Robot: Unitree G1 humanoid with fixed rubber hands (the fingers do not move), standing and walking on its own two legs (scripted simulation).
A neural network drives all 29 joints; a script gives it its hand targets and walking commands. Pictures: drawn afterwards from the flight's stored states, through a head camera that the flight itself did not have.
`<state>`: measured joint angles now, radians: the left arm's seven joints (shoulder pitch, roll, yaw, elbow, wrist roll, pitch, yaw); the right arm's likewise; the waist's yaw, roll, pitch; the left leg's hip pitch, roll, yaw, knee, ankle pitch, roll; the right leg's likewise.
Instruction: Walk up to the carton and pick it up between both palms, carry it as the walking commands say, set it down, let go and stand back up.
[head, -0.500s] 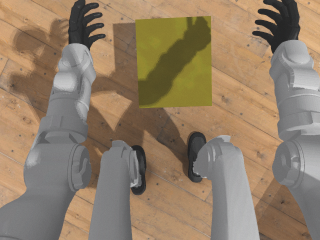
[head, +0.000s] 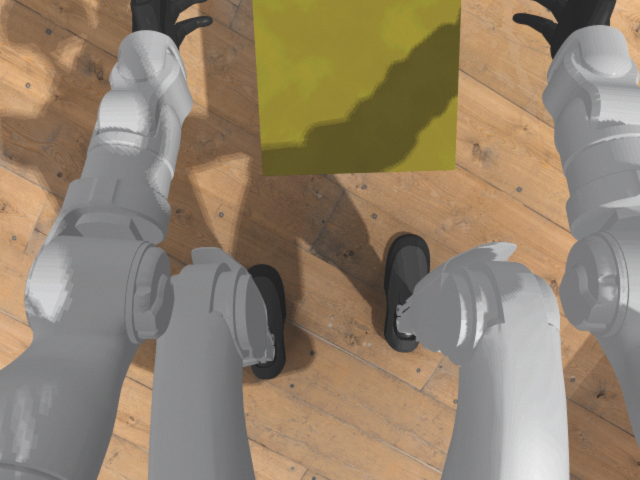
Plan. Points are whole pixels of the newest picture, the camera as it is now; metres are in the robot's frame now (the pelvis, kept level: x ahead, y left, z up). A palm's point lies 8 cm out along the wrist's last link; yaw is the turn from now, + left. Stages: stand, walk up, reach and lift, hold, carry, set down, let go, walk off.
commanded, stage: reach and lift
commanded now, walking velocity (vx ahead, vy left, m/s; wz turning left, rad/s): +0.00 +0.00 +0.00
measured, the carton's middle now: (352, 69) +0.53 -0.04 -0.33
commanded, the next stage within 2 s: none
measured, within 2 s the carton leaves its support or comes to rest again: leaves its support in 1.94 s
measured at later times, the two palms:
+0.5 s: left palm (190, 53) +0.54 +0.15 -0.25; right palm (537, 44) +0.52 -0.25 -0.24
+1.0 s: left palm (212, 57) +0.54 +0.13 -0.25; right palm (511, 46) +0.52 -0.22 -0.24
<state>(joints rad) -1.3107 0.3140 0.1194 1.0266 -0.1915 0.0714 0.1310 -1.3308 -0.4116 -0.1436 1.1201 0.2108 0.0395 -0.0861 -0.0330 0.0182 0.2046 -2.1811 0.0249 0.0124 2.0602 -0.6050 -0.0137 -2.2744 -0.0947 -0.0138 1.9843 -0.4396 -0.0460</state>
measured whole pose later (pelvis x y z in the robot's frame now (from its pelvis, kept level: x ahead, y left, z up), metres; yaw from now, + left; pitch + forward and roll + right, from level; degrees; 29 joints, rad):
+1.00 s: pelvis -0.01 +0.00 -0.05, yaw +0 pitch +37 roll +1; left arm -1.50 0.31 -0.04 1.21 -0.30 0.00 0.13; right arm -1.56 -0.43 0.01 1.37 0.33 -0.05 -0.09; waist -0.03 0.02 0.41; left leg -2.27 0.02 0.01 2.23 -0.61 -0.01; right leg -2.37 -0.10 0.00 2.15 -0.43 -0.04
